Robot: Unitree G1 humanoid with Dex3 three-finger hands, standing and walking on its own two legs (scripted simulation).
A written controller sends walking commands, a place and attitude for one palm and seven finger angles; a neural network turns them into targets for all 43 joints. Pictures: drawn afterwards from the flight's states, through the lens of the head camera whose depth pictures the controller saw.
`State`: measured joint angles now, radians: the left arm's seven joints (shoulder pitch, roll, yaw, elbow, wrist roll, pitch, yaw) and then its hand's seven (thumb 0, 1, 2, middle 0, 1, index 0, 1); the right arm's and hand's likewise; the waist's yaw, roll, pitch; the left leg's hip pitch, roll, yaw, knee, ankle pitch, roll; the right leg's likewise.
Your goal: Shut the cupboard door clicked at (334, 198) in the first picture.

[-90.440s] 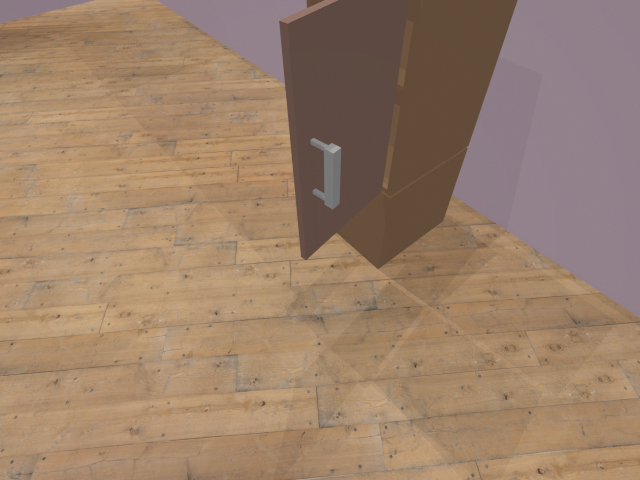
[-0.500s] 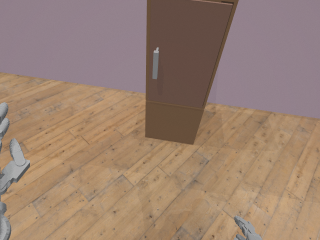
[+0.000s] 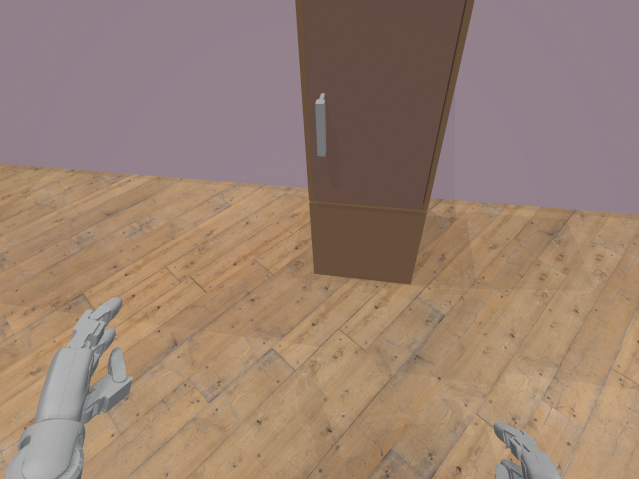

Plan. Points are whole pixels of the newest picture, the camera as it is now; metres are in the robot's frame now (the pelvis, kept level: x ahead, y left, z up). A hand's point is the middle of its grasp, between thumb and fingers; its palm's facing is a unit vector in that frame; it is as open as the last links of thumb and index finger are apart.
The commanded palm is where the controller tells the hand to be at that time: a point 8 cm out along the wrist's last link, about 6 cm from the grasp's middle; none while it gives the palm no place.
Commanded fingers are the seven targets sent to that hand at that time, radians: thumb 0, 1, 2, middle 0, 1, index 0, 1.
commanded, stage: let the arm hang, fingers relaxed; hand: left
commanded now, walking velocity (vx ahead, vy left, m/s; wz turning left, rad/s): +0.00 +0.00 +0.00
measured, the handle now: (322, 124) +0.98 +0.07 -0.05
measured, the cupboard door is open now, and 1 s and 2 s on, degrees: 0 0 0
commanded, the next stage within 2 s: look to check the result in 1.00 s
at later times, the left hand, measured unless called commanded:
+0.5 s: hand out of the picture -0.05 +0.20 -0.16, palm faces -0.02 -0.96 -0.29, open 7.3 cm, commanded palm none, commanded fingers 0.00 0.90 0.90 -0.20 -0.30 -0.20 -0.30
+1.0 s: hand out of the picture +0.06 +0.14 -0.17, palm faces -0.02 -0.98 -0.19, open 7.3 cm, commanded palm none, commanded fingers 0.00 0.90 0.90 -0.20 -0.30 -0.20 -0.30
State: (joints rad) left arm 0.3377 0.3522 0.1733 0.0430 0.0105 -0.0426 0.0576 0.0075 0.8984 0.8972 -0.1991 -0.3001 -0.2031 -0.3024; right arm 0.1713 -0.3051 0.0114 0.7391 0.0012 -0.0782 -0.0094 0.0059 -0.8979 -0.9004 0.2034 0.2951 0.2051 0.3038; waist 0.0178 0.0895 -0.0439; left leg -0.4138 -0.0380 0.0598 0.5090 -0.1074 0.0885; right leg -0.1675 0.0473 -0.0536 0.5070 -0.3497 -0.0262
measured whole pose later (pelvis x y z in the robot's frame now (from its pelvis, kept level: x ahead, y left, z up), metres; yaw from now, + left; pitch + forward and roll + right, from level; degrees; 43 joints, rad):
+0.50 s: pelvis +0.01 -0.02 +0.01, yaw +0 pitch -1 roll -1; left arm 0.39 0.25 0.01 1.12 0.02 0.02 0.02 0.01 0.92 0.90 -0.20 -0.30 -0.20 -0.30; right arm 0.29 -0.24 0.01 1.08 -0.01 0.01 -0.02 0.00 -0.90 -0.90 0.20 0.29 0.20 0.30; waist -0.01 0.03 0.04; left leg -0.31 -0.03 0.06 0.41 -0.09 0.06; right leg -0.06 0.06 -0.05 0.40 -0.32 -0.05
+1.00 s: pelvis +0.04 -0.03 +0.01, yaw -1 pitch -1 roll +0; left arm 0.25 0.17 -0.01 1.12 0.01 -0.01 0.03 0.01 0.92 0.90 -0.20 -0.30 -0.21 -0.30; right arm 0.21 -0.20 0.02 1.13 -0.02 -0.01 -0.03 0.00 -0.90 -0.90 0.20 0.29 0.20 0.30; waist -0.02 -0.02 0.02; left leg -0.24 -0.04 0.07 0.38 -0.11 0.05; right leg 0.01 0.05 -0.02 0.33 -0.32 -0.06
